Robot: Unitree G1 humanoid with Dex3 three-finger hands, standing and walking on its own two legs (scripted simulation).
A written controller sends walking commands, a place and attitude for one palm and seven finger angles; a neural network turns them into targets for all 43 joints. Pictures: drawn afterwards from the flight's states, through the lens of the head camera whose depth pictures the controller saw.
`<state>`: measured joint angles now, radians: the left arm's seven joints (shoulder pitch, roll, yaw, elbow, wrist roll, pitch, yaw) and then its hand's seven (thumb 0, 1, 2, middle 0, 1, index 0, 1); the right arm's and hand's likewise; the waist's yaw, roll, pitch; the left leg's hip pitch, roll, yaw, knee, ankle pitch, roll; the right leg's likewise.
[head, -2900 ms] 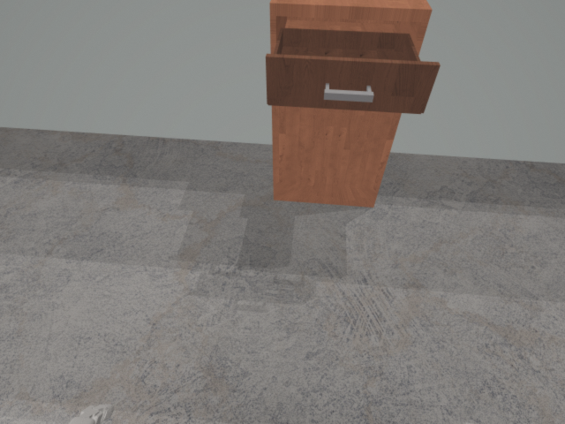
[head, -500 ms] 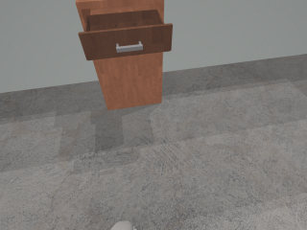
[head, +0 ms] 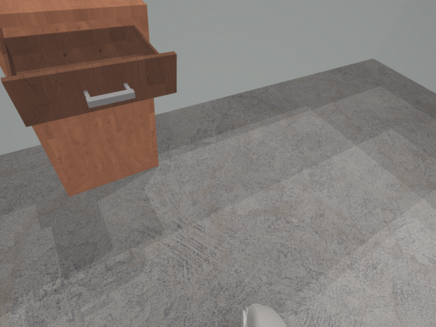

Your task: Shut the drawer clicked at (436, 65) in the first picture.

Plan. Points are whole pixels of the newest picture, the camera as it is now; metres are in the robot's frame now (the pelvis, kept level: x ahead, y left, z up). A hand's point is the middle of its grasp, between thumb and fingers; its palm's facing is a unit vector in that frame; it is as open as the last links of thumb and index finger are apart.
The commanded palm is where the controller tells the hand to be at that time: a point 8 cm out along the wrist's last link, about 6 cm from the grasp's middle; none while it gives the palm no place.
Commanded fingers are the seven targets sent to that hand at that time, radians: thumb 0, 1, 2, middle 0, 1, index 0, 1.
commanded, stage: walk to a spot facing it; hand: left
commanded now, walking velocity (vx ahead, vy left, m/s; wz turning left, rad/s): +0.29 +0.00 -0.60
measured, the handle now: (109, 94) +0.69 +0.37 +0.01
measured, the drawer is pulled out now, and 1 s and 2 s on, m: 0.30 0.30 0.30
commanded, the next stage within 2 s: turn to face it in 1.20 s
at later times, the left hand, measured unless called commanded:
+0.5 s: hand (171, 250) +0.33 +0.12 -0.19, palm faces -0.27 -0.94 -0.20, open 7.2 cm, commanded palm none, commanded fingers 0.00 0.90 0.90 -0.20 -0.30 -0.20 -0.30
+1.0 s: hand (171, 189) +0.52 +0.16 -0.19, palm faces -0.47 -0.86 -0.21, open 7.4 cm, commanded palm none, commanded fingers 0.00 0.90 0.90 -0.20 -0.30 -0.20 -0.30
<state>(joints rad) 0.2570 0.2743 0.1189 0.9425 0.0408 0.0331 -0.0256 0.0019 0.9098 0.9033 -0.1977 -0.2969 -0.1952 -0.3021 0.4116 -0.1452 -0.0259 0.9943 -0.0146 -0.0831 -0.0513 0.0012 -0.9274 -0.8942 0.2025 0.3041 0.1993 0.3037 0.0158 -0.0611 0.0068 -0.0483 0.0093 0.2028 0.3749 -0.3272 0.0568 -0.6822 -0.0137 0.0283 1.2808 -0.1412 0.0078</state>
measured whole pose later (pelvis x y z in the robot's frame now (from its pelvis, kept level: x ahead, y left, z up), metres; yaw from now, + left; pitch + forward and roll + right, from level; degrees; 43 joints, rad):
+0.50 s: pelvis +0.20 -0.04 -0.02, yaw -18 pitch -1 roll -1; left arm 0.22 0.21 0.08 0.96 0.01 -0.04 0.01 -0.01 0.93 0.90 -0.21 -0.30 -0.20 -0.30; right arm 0.33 -0.10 -0.04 0.99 -0.02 -0.02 -0.02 0.01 -0.91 -0.89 0.20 0.30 0.20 0.30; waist -0.04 -0.04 0.07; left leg -0.51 0.16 0.03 1.33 -0.34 -0.04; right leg -0.26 0.12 -0.11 0.55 -0.29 -0.14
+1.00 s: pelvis +0.40 -0.01 -0.01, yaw -36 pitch -2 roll -2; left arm 0.31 0.26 0.10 0.96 0.02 0.05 0.00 0.00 0.91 0.90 -0.20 -0.30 -0.20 -0.30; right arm 0.10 -0.12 0.00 0.85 -0.02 -0.03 -0.02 0.01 -0.90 -0.89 0.20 0.30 0.20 0.30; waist 0.07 -0.06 0.09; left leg -0.27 0.11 0.20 0.58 -0.27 0.02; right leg -0.48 -0.02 -0.01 1.29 -0.44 0.07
